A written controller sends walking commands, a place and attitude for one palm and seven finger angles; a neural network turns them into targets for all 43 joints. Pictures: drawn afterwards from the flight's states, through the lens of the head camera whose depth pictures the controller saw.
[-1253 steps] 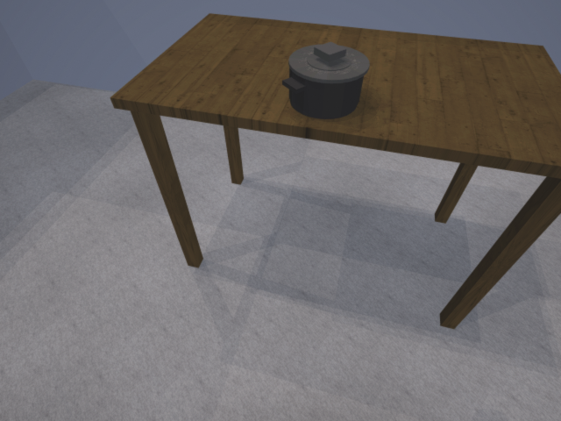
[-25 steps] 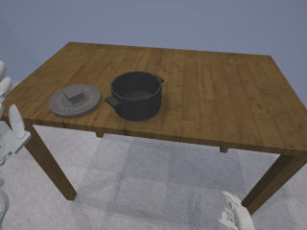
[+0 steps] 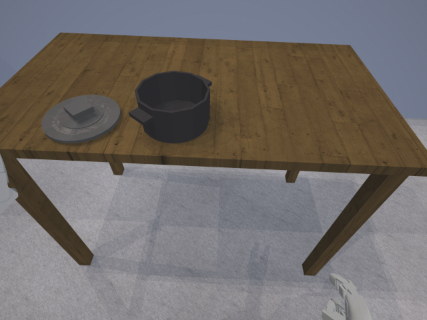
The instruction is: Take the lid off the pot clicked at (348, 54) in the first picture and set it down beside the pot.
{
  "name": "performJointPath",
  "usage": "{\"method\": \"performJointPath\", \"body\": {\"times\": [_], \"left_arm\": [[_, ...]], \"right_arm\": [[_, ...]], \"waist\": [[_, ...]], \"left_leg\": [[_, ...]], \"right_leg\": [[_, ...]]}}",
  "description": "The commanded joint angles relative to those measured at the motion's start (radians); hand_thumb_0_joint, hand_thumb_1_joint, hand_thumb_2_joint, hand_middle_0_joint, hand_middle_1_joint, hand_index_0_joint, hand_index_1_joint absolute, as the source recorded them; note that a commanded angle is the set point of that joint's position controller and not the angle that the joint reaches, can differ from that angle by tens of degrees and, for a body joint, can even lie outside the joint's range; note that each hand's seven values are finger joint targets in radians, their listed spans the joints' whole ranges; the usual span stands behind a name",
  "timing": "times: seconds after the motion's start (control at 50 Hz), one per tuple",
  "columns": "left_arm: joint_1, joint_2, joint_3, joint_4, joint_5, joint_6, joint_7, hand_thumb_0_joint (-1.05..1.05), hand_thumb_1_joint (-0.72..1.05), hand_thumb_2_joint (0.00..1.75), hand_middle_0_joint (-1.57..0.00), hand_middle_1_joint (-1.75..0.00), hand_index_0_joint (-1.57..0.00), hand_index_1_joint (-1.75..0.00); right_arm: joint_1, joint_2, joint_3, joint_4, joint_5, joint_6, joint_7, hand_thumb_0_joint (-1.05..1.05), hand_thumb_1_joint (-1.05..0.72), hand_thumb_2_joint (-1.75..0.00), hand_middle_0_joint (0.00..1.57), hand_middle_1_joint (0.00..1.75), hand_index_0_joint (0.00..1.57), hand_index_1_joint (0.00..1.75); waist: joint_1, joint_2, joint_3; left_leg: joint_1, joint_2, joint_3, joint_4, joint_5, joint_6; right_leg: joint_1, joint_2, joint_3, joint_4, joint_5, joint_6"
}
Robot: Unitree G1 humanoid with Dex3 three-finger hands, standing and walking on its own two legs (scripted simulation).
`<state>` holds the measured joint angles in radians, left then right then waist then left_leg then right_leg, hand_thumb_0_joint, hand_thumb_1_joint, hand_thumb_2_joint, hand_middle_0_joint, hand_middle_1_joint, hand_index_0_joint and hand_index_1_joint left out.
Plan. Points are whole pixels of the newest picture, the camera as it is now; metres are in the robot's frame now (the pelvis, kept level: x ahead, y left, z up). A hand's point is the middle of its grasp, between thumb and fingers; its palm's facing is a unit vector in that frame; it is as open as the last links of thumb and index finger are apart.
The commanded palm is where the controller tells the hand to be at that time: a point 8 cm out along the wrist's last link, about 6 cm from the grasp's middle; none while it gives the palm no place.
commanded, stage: step back with the hand held close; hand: left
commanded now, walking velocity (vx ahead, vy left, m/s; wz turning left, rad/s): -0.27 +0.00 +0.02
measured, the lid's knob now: (79, 108) +0.56 +0.37 +0.08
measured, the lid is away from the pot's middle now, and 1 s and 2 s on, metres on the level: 0.24 0.24 0.24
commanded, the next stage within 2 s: stop stepping back and stand still in 1.04 s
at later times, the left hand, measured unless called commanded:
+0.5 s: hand out of the picture +0.14 +0.22 +0.26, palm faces +0.53 -0.76 -0.38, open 7.4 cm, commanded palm +0.07 +0.28 +0.27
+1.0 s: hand out of the picture +0.07 +0.22 +0.26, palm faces +0.51 -0.74 -0.44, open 7.4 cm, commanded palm +0.00 +0.28 +0.27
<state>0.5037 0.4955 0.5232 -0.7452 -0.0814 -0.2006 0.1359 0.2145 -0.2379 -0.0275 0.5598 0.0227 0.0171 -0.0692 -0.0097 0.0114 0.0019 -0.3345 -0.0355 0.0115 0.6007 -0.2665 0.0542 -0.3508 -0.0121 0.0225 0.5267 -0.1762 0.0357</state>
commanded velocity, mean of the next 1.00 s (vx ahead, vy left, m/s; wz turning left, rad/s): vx -0.36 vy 0.00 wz -0.03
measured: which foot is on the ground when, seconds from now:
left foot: down 0.00-0.80, up 0.82-0.92, down 0.94-1.00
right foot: down 0.00-0.96, up 0.98-1.00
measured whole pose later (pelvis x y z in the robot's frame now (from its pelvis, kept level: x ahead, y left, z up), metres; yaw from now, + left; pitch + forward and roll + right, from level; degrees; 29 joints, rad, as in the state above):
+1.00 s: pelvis -0.11 -0.01 -0.01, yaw +5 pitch +0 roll +0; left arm 0.44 0.51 0.56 -0.81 -0.07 -0.29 0.16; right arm 0.16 -0.20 -0.04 0.60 0.00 -0.06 -0.05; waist -0.03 -0.05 0.04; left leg -0.45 0.02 0.02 0.67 -0.19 0.01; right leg -0.50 0.01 0.07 0.73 -0.28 0.02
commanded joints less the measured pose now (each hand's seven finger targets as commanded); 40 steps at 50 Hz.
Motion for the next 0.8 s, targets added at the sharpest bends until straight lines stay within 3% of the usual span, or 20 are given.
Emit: {"method": "performJointPath", "body": {"times": [0.0, 0.08, 0.12, 0.18, 0.22, 0.28, 0.32, 0.36, 0.4, 0.46, 0.52, 0.6, 0.62, 0.66, 0.7, 0.72, 0.74, 0.76, 0.78], "left_arm": [[-0.097, 0.145, 0.109, -0.127, 0.007, -0.056, 0.038, 0.0, 0.9, 0.9, -0.2, -0.3, -0.2, -0.3], [-0.115, 0.138, 0.099, -0.126, 0.019, -0.071, 0.051, 0.0, 0.9, 0.9, -0.2, -0.3, -0.2, -0.3], [-0.117, 0.153, 0.109, -0.158, 0.025, -0.083, 0.055, 0.0, 0.9, 0.9, -0.2, -0.3, -0.2, -0.3], [-0.121, 0.13, 0.101, -0.157, 0.033, -0.091, 0.059, 0.0, 0.9, 0.9, -0.2, -0.3, -0.2, -0.3], [-0.122, 0.134, 0.109, -0.167, 0.035, -0.094, 0.061, 0.0, 0.9, 0.9, -0.2, -0.3, -0.2, -0.3], [-0.135, 0.131, 0.11, -0.149, 0.033, -0.092, 0.06, 0.0, 0.9, 0.9, -0.2, -0.3, -0.2, -0.3], [-0.158, 0.154, 0.128, -0.158, 0.038, -0.097, 0.061, 0.0, 0.9, 0.9, -0.2, -0.3, -0.2, -0.3], [-0.173, 0.138, 0.114, -0.137, 0.037, -0.098, 0.06, 0.0, 0.9, 0.9, -0.2, -0.3, -0.2, -0.3], [-0.179, 0.14, 0.109, -0.153, 0.033, -0.104, 0.062, 0.0, 0.9, 0.9, -0.2, -0.3, -0.2, -0.3], [-0.145, 0.147, 0.116, -0.175, 0.026, -0.12, 0.063, 0.0, 0.9, 0.9, -0.2, -0.3, -0.2, -0.3], [-0.121, 0.162, 0.142, -0.181, 0.022, -0.133, 0.067, 0.0, 0.9, 0.9, -0.2, -0.3, -0.2, -0.3], [-0.131, 0.136, 0.157, -0.178, 0.027, -0.145, 0.066, 0.0, 0.9, 0.9, -0.2, -0.3, -0.2, -0.3], [-0.139, 0.147, 0.164, -0.196, 0.026, -0.147, 0.066, 0.0, 0.9, 0.9, -0.2, -0.3, -0.2, -0.3], [-0.146, 0.144, 0.159, -0.171, 0.022, -0.14, 0.061, 0.0, 0.9, 0.9, -0.2, -0.3, -0.2, -0.3], [-0.17, 0.152, 0.157, -0.143, 0.022, -0.135, 0.057, 0.0, 0.9, 0.9, -0.2, -0.3, -0.2, -0.3], [-0.195, 0.176, 0.166, -0.139, 0.024, -0.137, 0.055, 0.0, 0.9, 0.9, -0.2, -0.3, -0.2, -0.3], [-0.204, 0.167, 0.14, -0.133, 0.023, -0.132, 0.052, 0.0, 0.9, 0.9, -0.2, -0.3, -0.2, -0.3], [-0.19, 0.166, 0.123, -0.126, 0.021, -0.12, 0.054, 0.0, 0.9, 0.9, -0.2, -0.3, -0.2, -0.3], [-0.182, 0.18, 0.123, -0.145, 0.022, -0.11, 0.057, 0.0, 0.9, 0.9, -0.2, -0.3, -0.2, -0.3]], "right_arm": [[-0.101, -0.133, -0.038, -0.166, 0.005, -0.07, -0.019, 0.0, -0.9, -0.9, 0.2, 0.3, 0.2, 0.3], [-0.088, -0.132, -0.035, -0.158, 0.0, -0.088, -0.022, 0.0, -0.9, -0.9, 0.2, 0.3, 0.2, 0.3], [-0.088, -0.132, -0.034, -0.156, -0.003, -0.098, -0.022, 0.0, -0.9, -0.9, 0.2, 0.3, 0.2, 0.3], [-0.091, -0.134, -0.031, -0.159, -0.004, -0.108, -0.023, 0.0, -0.9, -0.9, 0.2, 0.3, 0.2, 0.3], [-0.088, -0.132, -0.031, -0.156, -0.005, -0.116, -0.022, 0.0, -0.9, -0.9, 0.2, 0.3, 0.2, 0.3], [-0.083, -0.126, -0.032, -0.149, -0.009, -0.118, -0.02, 0.0, -0.9, -0.9, 0.2, 0.3, 0.2, 0.3], [-0.083, -0.131, -0.036, -0.143, -0.014, -0.118, -0.017, 0.0, -0.9, -0.9, 0.2, 0.3, 0.2, 0.3], [-0.08, -0.125, -0.037, -0.139, -0.013, -0.114, -0.013, 0.0, -0.9, -0.9, 0.2, 0.3, 0.2, 0.3], [-0.079, -0.12, -0.037, -0.132, -0.014, -0.114, -0.008, 0.0, -0.9, -0.9, 0.2, 0.3, 0.2, 0.3], [-0.081, -0.111, -0.04, -0.124, -0.011, -0.117, -0.005, 0.0, -0.9, -0.9, 0.2, 0.3, 0.2, 0.3], [-0.08, -0.117, -0.046, -0.123, -0.01, -0.126, -0.007, 0.0, -0.9, -0.9, 0.2, 0.3, 0.2, 0.3], [-0.083, -0.132, -0.054, -0.126, -0.01, -0.146, -0.008, 0.0, -0.9, -0.9, 0.2, 0.3, 0.2, 0.3], [-0.085, -0.129, -0.055, -0.128, -0.013, -0.153, -0.008, 0.0, -0.9, -0.9, 0.2, 0.3, 0.2, 0.3], [-0.081, -0.121, -0.061, -0.115, -0.021, -0.156, -0.007, 0.0, -0.9, -0.9, 0.2, 0.3, 0.2, 0.3], [-0.096, -0.115, -0.057, -0.111, -0.023, -0.151, -0.002, 0.0, -0.9, -0.9, 0.2, 0.3, 0.2, 0.3], [-0.094, -0.108, -0.055, -0.103, -0.028, -0.149, -0.001, 0.0, -0.9, -0.9, 0.2, 0.3, 0.2, 0.3], [-0.092, -0.098, -0.057, -0.093, -0.023, -0.139, 0.004, 0.0, -0.9, -0.9, 0.2, 0.3, 0.2, 0.3], [-0.097, -0.086, -0.063, -0.083, -0.013, -0.125, 0.013, 0.0, -0.9, -0.9, 0.2, 0.3, 0.2, 0.3], [-0.108, -0.071, -0.059, -0.083, -0.015, -0.112, 0.022, 0.0, -0.9, -0.9, 0.2, 0.3, 0.2, 0.3]], "waist": [[-0.008, 0.031, -0.063], [-0.012, 0.009, -0.053], [-0.011, 0.04, -0.075], [-0.009, 0.1, -0.067], [-0.008, 0.132, -0.078], [-0.008, 0.077, -0.079], [-0.011, 0.043, -0.06], [-0.016, -0.01, -0.033], [-0.019, -0.026, -0.046], [-0.017, -0.021, -0.113], [-0.017, 0.022, -0.13], [-0.018, 0.173, -0.121], [-0.017, 0.198, -0.124], [-0.016, 0.153, -0.116], [-0.013, 0.07, -0.079], [-0.019, -0.002, -0.058], [-0.02, -0.112, -0.076], [-0.018, -0.163, -0.109], [-0.009, -0.188, -0.133]], "left_leg": [[-0.171, 0.139, -0.148, -0.177, -0.246, 0.008], [-0.196, 0.129, -0.152, -0.166, -0.324, 0.012], [-0.192, 0.139, -0.161, -0.189, -0.333, 0.015], [-0.31, 0.181, -0.205, -0.268, -0.409, 0.035], [-0.33, 0.193, -0.213, -0.289, -0.396, 0.038], [-0.343, 0.174, -0.183, -0.231, -0.369, 0.033], [-0.337, 0.144, -0.159, -0.177, -0.399, 0.025], [-0.307, 0.129, -0.148, -0.127, -0.408, 0.016], [-0.233, 0.114, -0.141, -0.084, -0.335, 0.003], [-0.17, 0.123, -0.133, -0.083, -0.24, -0.001], [-0.199, 0.145, -0.141, -0.129, -0.268, 0.007], [-0.436, 0.246, -0.217, -0.281, -0.445, 0.062], [-0.43, 0.265, -0.242, -0.307, -0.416, 0.067], [-0.39, 0.278, -0.238, -0.266, -0.294, 0.066], [-0.363, 0.216, -0.18, -0.145, -0.264, 0.037], [-0.292, 0.148, -0.136, -0.051, -0.245, -0.002], [-0.222, 0.1, -0.093, 0.046, -0.267, -0.038], [-0.122, 0.067, -0.059, 0.179, -0.231, -0.06], [-0.068, 0.047, -0.041, 0.306, -0.201, -0.068]], "right_leg": [[0.088, -0.068, 0.073, -0.048, -0.096, -0.063], [0.053, -0.075, 0.089, -0.084, -0.189, -0.07], [0.061, -0.061, 0.07, -0.064, -0.19, -0.066], [0.152, -0.017, 0.025, 0.053, -0.142, -0.049], [0.182, 0.003, 0.011, 0.107, -0.092, -0.043], [0.19, -0.019, 0.039, 0.089, -0.058, -0.051], [0.143, -0.047, 0.094, 0.018, -0.108, -0.066], [0.062, -0.074, 0.131, -0.042, -0.193, -0.082], [-0.004, -0.107, 0.159, -0.088, -0.195, -0.098], [0.011, -0.11, 0.134, -0.073, -0.116, -0.093], [0.04, -0.076, 0.1, -0.028, -0.126, -0.078], [0.212, 0.032, 0.018, 0.245, -0.09, -0.041], [0.204, 0.056, 0.009, 0.289, -0.098, -0.034], [0.169, 0.054, 0.034, 0.284, -0.129, -0.037], [0.119, -0.009, 0.109, 0.138, -0.053, -0.069], [0.032, -0.079, 0.218, -0.011, -0.013, -0.103], [-0.036, -0.166, 0.308, -0.131, -0.093, -0.134], [-0.089, -0.263, 0.383, -0.237, -0.162, -0.172], [-0.1, -0.328, 0.4, -0.279, -0.099, -0.203]]}}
